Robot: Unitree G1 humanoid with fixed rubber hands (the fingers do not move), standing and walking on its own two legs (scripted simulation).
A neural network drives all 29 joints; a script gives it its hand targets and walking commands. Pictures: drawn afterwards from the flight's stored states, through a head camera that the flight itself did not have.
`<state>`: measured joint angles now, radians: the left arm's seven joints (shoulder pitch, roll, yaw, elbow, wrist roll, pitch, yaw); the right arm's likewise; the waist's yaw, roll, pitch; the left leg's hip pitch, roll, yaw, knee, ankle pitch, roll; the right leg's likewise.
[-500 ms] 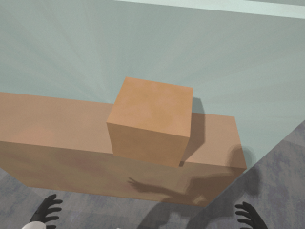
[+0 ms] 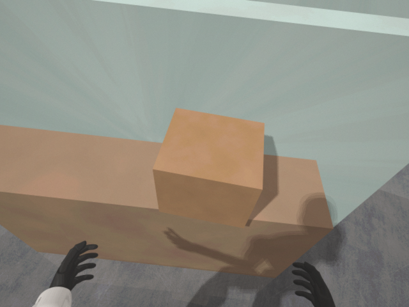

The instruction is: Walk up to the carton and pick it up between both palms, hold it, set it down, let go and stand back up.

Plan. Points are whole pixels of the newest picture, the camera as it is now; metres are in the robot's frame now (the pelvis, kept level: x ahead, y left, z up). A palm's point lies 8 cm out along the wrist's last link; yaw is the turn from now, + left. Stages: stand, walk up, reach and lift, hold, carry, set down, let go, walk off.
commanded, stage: reach and lift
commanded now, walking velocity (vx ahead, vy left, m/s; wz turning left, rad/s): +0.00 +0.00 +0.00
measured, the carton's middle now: (210, 168) +0.49 -0.01 -0.09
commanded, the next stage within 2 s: none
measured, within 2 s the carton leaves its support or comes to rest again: neither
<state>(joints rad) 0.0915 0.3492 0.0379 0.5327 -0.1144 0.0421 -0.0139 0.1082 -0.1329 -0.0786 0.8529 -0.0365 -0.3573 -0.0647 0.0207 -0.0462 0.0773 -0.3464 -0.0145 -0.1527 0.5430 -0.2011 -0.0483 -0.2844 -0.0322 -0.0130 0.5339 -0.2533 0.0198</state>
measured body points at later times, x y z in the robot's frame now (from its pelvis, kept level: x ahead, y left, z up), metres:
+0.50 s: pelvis +0.01 +0.00 +0.00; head +0.05 +0.02 +0.45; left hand +0.24 +0.26 -0.04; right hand +0.20 -0.20 -0.06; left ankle +0.06 +0.14 -0.73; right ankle +0.02 -0.14 -0.73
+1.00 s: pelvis +0.03 +0.00 +0.00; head +0.08 +0.03 +0.45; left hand +0.27 +0.26 -0.03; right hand +0.24 -0.18 -0.05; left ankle +0.06 +0.14 -0.73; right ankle +0.02 -0.14 -0.73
